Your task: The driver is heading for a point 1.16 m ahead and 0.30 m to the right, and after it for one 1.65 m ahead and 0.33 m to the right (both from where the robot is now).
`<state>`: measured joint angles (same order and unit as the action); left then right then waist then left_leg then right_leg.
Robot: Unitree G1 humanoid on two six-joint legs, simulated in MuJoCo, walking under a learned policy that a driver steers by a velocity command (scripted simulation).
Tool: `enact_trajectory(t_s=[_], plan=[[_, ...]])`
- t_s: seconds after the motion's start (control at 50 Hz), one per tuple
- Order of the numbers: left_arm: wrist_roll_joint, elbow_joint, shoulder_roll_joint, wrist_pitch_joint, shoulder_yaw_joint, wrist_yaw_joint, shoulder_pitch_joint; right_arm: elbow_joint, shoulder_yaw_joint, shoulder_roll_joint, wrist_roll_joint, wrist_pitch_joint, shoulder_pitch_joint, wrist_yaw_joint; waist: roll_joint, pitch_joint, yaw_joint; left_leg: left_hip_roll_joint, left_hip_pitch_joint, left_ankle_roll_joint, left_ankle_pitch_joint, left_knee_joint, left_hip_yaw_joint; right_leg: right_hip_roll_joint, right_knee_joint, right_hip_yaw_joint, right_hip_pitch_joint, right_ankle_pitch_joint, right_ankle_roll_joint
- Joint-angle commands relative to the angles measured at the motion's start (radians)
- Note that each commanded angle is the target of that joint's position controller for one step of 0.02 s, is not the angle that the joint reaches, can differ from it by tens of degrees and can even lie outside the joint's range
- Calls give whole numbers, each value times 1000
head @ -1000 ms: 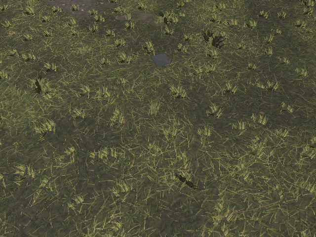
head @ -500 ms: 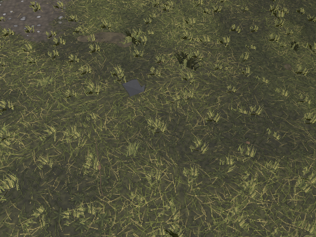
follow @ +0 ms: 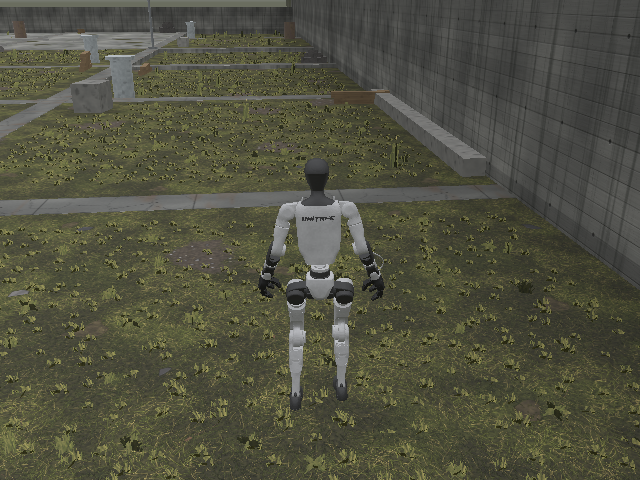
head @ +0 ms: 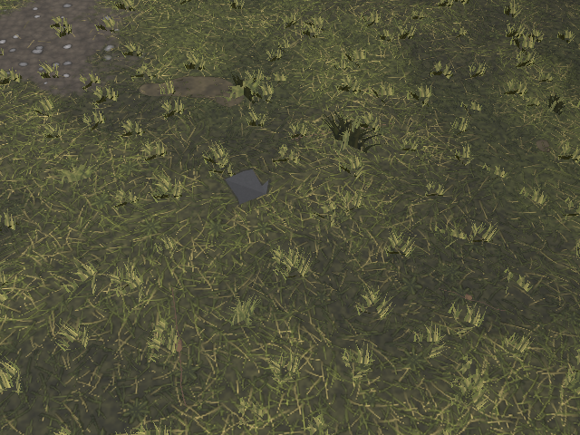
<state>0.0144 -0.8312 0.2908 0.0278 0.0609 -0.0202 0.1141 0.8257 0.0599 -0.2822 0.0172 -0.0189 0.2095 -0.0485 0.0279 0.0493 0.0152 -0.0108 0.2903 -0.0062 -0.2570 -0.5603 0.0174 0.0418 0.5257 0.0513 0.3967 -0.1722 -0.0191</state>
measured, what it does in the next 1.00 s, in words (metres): walks ahead, turning right: right foot, then left foot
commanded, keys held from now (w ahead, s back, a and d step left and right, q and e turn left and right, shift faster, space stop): e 0.24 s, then w+e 0.32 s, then w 0.44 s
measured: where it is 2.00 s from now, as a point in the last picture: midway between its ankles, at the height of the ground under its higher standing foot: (431, 319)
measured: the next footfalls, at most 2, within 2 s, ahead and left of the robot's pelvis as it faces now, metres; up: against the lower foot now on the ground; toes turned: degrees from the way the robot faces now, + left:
right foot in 0.34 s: +0.03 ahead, -0.13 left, +0.00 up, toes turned -15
left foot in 0.82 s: +0.38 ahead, -0.02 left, +0.00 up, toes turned -25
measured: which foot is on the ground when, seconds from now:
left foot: down 0.00-0.34, up 0.36-0.80, down 0.82-1.00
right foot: up 0.00-0.32, down 0.34-0.82, up 0.84-1.00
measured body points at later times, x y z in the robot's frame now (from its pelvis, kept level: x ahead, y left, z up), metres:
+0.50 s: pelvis +0.05 -0.04 +0.01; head +0.06 -0.07 +0.46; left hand +0.21 +0.20 -0.09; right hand +0.10 -0.36 -0.10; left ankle +0.09 +0.11 -0.66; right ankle -0.01 -0.12 -0.73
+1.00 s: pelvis +0.29 -0.08 +0.01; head +0.31 -0.08 +0.46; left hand +0.49 +0.14 -0.11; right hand +0.26 -0.36 -0.10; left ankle +0.35 +0.00 -0.73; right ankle +0.19 -0.19 -0.65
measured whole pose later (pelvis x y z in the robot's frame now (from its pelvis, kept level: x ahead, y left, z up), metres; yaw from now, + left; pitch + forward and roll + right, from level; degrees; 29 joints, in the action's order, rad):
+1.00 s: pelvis +0.29 -0.08 +0.01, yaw -25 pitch +1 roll +1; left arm 0.02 -0.78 0.29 -0.06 0.06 -0.01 0.29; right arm 0.83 0.06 -0.26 0.00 0.10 0.24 0.03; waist 0.04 0.03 -0.01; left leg 0.05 0.22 0.05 -0.17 -0.38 -0.04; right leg -0.05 1.11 0.05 0.48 -0.32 -0.04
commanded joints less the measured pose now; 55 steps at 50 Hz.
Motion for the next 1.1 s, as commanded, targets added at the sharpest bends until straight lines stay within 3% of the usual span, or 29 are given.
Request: enact_trajectory(t_s=[0.02, 0.04, 0.06, 0.1, 0.18, 0.24, 0.28, 0.32, 0.34, 0.36, 0.38, 0.4, 0.42, 0.44, 0.46, 0.52, 0.64, 0.74, 0.78, 0.8, 0.82, 0.84, 0.86, 0.88, 0.9, 0.92, 0.96, 1.0, 1.1], plan=[[-5, 111, 98, -20, 28, -3, -84, -60, 56, -204, 32, 15, 40, -10, -311, -43, -52, -366, -75, 244, 91, 329, 363, 21, 316, -29, 176, -364, 23], [3, 91, 135, -19, 51, 0, -48, -84, 42, -160, 39, 27, -3, -16, -242, -66, -33, -363, -96, 257, 266, 297, 325, 8, 483, 22, 186, -381, 31], [9, 64, 133, -11, 58, -2, 8, -96, 38, -146, 24, 36, -54, -20, -180, -81, 2, -325, -135, 224, 376, 254, 243, 1, 558, 36, 202, -349, 42], [4, 56, 95, 5, 52, -5, 22, -97, 35, -134, -8, 41, -68, -19, -147, -81, -4, -294, -219, 189, 494, 211, 142, -26, 567, 26, 260, -277, 74], [15, 115, 52, 15, 30, 20, -60, -75, 48, -160, -8, 18, -24, -22, -192, -95, -57, -273, -264, 193, 498, 200, 33, -53, 366, -57, 175, -217, 109], [15, 142, 74, 23, 32, 40, -65, -69, 64, -201, -16, 11, -28, -12, -213, -105, -64, -299, -238, 196, 513, 186, 5, -50, 226, -111, 53, -210, 85], [16, 149, 87, 34, 37, 49, -52, -65, 72, -219, -33, 15, -31, 0, -206, -108, -59, -321, -208, 183, 312, 198, 5, -45, 130, -141, -18, -176, 48], [15, 120, 93, 38, 48, 51, 31, -54, 70, -201, -49, 23, -46, 13, -175, -103, -11, -295, -98, 135, 20, 146, -35, -11, -21, -175, -190, -112, -11], [24, 81, 127, 34, 69, 42, 130, -42, 56, -149, -37, 28, -26, 21, -97, -127, 18, -252, 20, 91, -115, 16, -95, -7, -67, -133, -361, -129, -51], [31, 61, 225, 24, 99, 26, 247, -71, 30, -67, -2, 35, -72, 33, 157, -132, 57, -144, 278, 3, -305, -351, -200, -226, -160, 203, -533, -127, -149], [-4, 85, 298, -16, 100, 40, 272, -156, 25, -57, -8, 58, -176, 30, 258, -125, 88, 18, 567, -29, -428, -559, -56, -415, -301, 677, -545, -341, -358], [-13, 90, 222, -50, 77, 46, 246, -163, 40, -125, -39, 79, -223, 37, 138, -75, 92, -40, 619, -10, -369, -629, 46, -425, -347, 660, -515, -417, -365], [-5, 94, 170, -70, 59, 39, 196, -156, 50, -155, -51, 94, -213, 45, 130, -22, 57, -70, 617, 13, -254, -597, 60, -383, -351, 566, -469, -423, -316], [6, 103, 141, -79, 49, 31, 159, -128, 57, -165, -36, 105, -185, 42, 77, -1, 33, -90, 584, 14, -161, -555, 59, -332, -347, 480, -435, -369, -272], [10, 109, 132, -79, 43, 21, 131, -119, 61, -169, -18, 113, -178, 38, 75, 9, 17, -96, 548, 4, -80, -485, 57, -297, -352, 414, -407, -278, -245], [-5, 116, 142, -83, 43, 1, 155, -110, 53, -123, -10, 125, -186, 46, 56, -14, 10, -63, 454, -31, 97, -335, 33, -232, -365, 295, -371, -68, -221], [5, 85, 154, -86, 48, -7, 240, -136, 20, -61, -27, 130, -284, 72, 80, 9, 63, -18, 289, -60, 296, -17, 8, -203, -354, 199, -269, 2, -189], [6, 52, 160, -82, 49, -1, 290, -156, 20, -101, -35, 144, -300, 89, 92, 37, 63, -20, 254, -4, 242, 63, 14, -265, -300, 243, -349, 77, -177], [4, 51, 168, -75, 52, -1, 283, -145, 29, -128, -35, 149, -239, 88, 117, 14, 25, 1, 170, 32, 175, 83, -16, -271, -231, 242, -385, 256, -161], [1, 54, 158, -71, 47, -1, 275, -117, 44, -151, -33, 150, -146, 82, 109, -44, -25, 27, 41, 61, 174, 113, -41, -231, -121, 208, -385, 424, -141], [-8, 62, 126, -70, 34, 0, 274, -86, 60, -189, -26, 151, -1, 75, 83, -163, -91, -25, -191, 110, 181, 87, 6, -177, 81, 160, -306, 465, -111], [-13, 90, 58, -76, 11, 1, 335, -64, 78, -270, -5, 151, 159, 72, -103, -344, -114, -246, -567, 234, 65, 86, 345, -55, 437, 93, -7, 201, -44], [11, 93, 28, -93, -1, 0, 385, -25, 76, -257, -12, 147, 220, 88, -330, -395, -97, -378, -681, 315, -191, 266, 730, 47, 665, 111, 229, -402, -13], [31, 96, 130, -102, 22, 3, 295, -28, 49, -169, -32, 147, 167, 89, -218, -241, -110, -352, -578, 270, -314, 306, 675, -13, 753, 149, 336, -368, -25], [31, 113, 147, -107, 26, 6, 219, -41, 38, -137, -32, 139, 92, 84, -158, -126, -94, -319, -449, 237, -255, 318, 530, -66, 742, 107, 356, -278, -36], [16, 120, 135, -112, 23, 8, 178, -50, 29, -117, -23, 132, 40, 80, -102, -68, -71, -278, -335, 225, -150, 341, 433, -107, 694, 71, 331, -203, -36], [3, 115, 106, -107, 26, 14, 182, -55, 17, -90, -6, 131, 0, 77, -117, -38, -27, -222, -208, 215, -5, 389, 317, -157, 614, 56, 250, -119, -28], [1, 111, 70, -97, 17, 16, 194, -44, 17, -98, -15, 138, 6, 74, -124, -34, -13, -208, -161, 233, 79, 426, 249, -171, 564, 33, 236, -93, -10], [-12, 161, 41, -104, 0, 20, 41, -17, 25, -145, -27, 131, 47, 59, -91, 9, -46, -170, -143, 224, 235, 466, 104, -168, 257, -9, 262, 148, 33]])
Keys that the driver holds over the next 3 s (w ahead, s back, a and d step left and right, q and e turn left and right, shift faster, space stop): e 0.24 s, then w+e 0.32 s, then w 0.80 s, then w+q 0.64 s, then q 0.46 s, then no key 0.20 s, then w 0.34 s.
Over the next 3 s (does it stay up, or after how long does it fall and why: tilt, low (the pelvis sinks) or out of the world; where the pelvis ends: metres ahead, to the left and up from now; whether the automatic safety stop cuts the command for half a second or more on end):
stays up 1.06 -0.33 0.02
